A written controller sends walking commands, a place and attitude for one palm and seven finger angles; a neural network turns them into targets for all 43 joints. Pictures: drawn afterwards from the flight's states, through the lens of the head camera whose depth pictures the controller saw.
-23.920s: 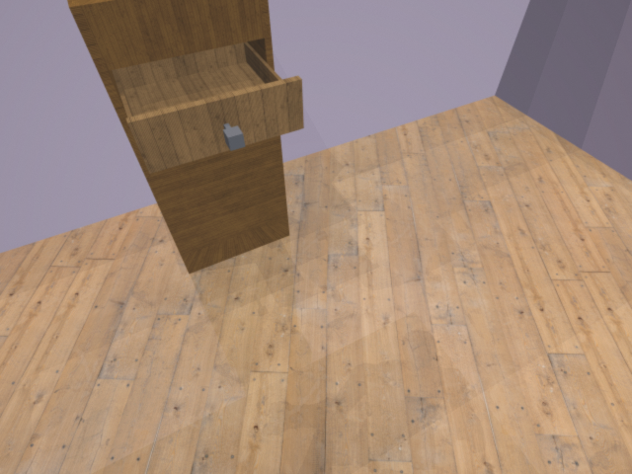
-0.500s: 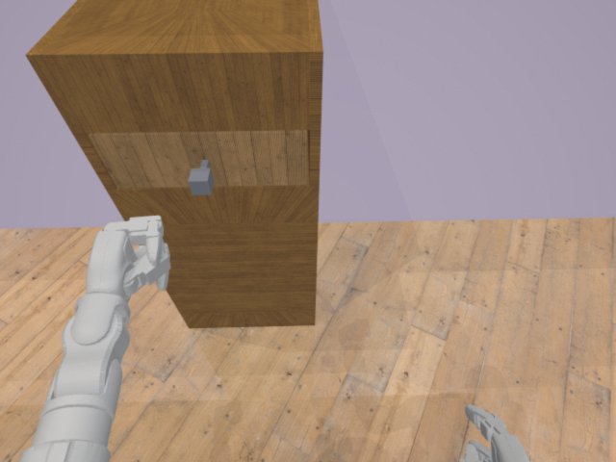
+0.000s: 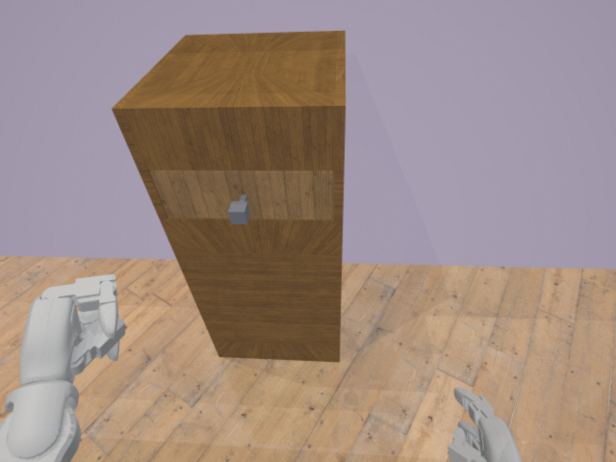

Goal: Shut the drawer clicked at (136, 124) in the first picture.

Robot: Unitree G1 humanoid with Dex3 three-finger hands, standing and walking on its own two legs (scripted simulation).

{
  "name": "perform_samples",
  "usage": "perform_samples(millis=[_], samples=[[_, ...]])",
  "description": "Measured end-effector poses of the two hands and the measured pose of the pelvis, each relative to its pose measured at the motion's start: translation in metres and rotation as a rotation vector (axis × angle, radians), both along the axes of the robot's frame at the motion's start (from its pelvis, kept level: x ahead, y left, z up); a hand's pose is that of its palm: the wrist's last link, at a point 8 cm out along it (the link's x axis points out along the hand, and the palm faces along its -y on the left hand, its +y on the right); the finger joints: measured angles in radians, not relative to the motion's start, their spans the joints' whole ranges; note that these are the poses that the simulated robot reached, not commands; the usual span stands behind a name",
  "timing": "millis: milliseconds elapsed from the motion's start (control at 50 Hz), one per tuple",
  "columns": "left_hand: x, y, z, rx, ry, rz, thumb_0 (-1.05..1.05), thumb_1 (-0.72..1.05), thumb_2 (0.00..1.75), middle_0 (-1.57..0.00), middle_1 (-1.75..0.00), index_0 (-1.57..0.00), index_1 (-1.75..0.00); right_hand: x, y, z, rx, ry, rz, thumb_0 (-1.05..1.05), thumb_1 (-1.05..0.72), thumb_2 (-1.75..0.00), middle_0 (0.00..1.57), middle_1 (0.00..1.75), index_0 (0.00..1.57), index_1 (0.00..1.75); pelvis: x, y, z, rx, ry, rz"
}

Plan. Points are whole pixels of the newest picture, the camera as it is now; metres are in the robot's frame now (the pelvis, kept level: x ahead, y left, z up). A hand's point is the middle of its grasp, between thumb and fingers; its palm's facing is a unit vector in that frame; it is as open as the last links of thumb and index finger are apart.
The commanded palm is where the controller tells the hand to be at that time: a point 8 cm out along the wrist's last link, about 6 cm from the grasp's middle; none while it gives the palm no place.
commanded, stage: draw the hand back to the body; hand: left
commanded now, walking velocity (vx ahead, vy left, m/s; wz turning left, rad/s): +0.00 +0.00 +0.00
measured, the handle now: (241, 207) +0.61 +0.22 -0.03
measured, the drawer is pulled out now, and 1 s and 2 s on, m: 0.00 0.00 0.00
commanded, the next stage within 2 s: step back with the hand held close in 0.30 s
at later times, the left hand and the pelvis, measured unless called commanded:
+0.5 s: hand (80, 354) +0.17 +0.24 +0.16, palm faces +0.41 -0.82 -0.40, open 3.3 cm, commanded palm +0.11 +0.28 +0.17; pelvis -0.02 +0.00 +0.00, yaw +0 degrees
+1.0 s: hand (38, 392) +0.13 +0.27 +0.15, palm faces +0.34 -0.80 -0.49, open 3.3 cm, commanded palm +0.07 +0.31 +0.17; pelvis -0.06 +0.03 -0.01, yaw +0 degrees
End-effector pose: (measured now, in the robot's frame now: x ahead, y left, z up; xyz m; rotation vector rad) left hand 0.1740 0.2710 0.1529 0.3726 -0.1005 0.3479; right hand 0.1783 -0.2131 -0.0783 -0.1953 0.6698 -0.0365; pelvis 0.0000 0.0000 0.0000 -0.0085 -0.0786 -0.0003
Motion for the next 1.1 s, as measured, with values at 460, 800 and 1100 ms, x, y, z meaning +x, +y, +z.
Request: perform_samples(millis=[460, 800, 1100], samples=[[-0.051, 0.0, 0.02, 0.079, -0.06, 0.041, 0.02, 0.89, 0.9, -1.41, -1.6, -1.41, -1.6, -0.022, -0.01, 0.001, -0.023, -0.045, -0.022, 0.01, -0.9, -0.9, 0.2, 0.3, 0.2, 0.3, -0.015, -0.004, 0.0, -0.007, -0.023, 0.0], [-0.052, 0.026, 0.016, 0.175, 0.01, -0.037, 0.02, 0.89, 0.9, -1.41, -1.6, -1.41, -1.6, -0.053, -0.012, -0.005, -0.072, 0.099, -0.135, 0.01, -0.91, -0.9, 0.2, 0.3, 0.2, 0.3, -0.031, 0.021, -0.002, -0.001, 0.091, -0.004], [-0.093, 0.033, 0.014, 0.191, -0.078, -0.03, 0.02, 0.89, 0.9, -1.41, -1.6, -1.41, -1.6, -0.071, 0.01, 0.002, -0.073, 0.006, -0.082, 0.01, -0.9, -0.9, 0.21, 0.3, 0.2, 0.3, -0.07, 0.027, -0.014, -0.015, 0.087, -0.002]])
